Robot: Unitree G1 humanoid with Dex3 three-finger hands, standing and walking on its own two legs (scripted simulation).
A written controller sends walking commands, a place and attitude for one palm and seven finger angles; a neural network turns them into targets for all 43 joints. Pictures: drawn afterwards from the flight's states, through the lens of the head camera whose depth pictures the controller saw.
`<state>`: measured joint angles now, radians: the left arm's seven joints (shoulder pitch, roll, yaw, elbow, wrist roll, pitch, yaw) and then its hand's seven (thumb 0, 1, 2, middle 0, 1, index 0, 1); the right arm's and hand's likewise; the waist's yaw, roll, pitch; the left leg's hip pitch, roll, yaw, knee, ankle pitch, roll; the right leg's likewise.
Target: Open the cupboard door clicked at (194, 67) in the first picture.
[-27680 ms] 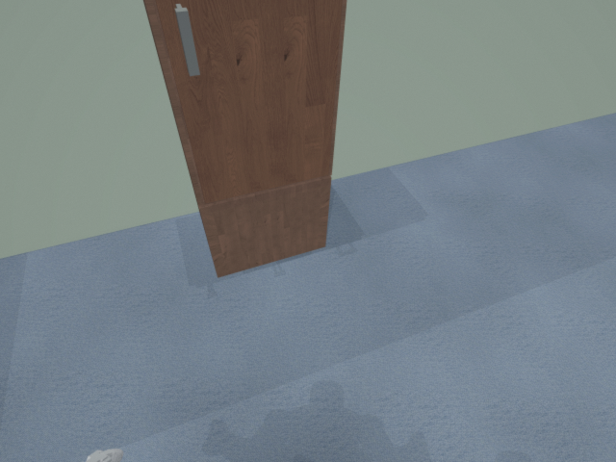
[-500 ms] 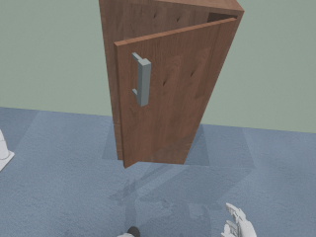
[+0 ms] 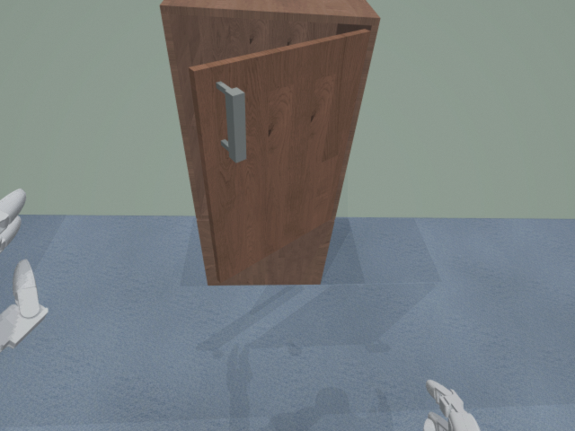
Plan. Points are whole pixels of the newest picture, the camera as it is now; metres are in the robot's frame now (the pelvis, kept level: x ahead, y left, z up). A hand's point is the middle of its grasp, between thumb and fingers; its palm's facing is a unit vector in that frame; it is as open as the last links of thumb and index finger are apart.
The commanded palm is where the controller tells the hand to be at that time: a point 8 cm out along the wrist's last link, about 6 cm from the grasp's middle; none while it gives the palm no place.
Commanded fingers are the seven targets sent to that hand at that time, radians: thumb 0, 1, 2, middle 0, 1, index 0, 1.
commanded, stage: stop stepping back and stand still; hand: left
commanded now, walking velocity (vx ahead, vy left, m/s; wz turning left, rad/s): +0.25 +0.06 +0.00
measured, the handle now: (229, 122) +0.59 +0.12 +0.15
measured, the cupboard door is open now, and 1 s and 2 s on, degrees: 36 36 36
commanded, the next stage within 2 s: let the arm hang, fingers relaxed in 0.46 s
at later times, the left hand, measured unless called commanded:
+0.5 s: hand out of the picture +0.18 +0.27 +0.18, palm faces +0.43 -0.75 -0.51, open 7.5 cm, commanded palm +0.11 +0.31 +0.17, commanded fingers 0.00 0.90 0.90 -0.20 -0.30 -0.20 -0.30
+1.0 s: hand out of the picture +0.00 +0.19 -0.18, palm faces +0.15 -0.97 -0.18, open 7.0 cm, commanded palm none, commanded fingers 0.00 0.90 0.90 -0.20 -0.30 -0.20 -0.30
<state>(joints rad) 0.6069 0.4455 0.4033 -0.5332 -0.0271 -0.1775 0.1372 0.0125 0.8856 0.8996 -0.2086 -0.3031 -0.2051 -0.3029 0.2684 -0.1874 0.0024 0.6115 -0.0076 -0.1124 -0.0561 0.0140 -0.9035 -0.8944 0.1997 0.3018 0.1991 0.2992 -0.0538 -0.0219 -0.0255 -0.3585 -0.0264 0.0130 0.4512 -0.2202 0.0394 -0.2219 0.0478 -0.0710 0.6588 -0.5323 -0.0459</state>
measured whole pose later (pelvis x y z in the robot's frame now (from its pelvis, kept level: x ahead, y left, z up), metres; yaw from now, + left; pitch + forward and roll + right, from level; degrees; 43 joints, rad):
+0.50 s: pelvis -0.03 +0.01 -0.01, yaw +0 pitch -1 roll +1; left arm 0.54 0.46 0.46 -0.52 -0.02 -0.21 0.15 0.01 0.88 0.90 -0.21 -0.30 -0.21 -0.30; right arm 0.25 -0.14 0.02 0.64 -0.01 -0.16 -0.05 0.01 -0.90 -0.89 0.20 0.30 0.20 0.30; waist -0.02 -0.03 0.01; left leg -0.18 0.05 0.03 0.52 -0.31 -0.05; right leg -0.36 0.01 -0.09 0.71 -0.37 0.01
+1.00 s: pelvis -0.01 +0.01 -0.01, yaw +5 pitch -1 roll -1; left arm 0.30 0.17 0.05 0.97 0.01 0.03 0.02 -0.02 0.97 0.90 -0.20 -0.30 -0.20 -0.30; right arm 0.29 -0.17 -0.01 0.99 -0.03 0.05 -0.03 0.01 -0.91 -0.89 0.19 0.30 0.19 0.30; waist 0.00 -0.01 0.07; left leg -0.24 0.04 0.00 0.56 -0.30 0.00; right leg -0.21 0.04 -0.19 0.46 -0.24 -0.08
